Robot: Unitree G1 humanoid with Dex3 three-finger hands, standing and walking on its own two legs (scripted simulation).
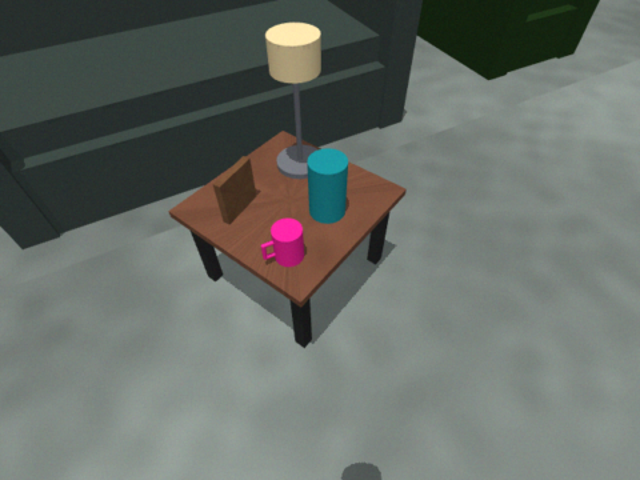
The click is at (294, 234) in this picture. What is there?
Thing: mug
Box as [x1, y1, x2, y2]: [261, 218, 303, 266]
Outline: 284,218 276,221 272,225 272,240 262,244 261,248 264,259 274,255 278,263 284,266 292,266 300,262 303,257 302,228 299,222 296,220
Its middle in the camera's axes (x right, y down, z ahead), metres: -0.10 +0.01 +1.07
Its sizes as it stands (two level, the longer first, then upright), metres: 0.119 0.085 0.110
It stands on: a support 0.37 m high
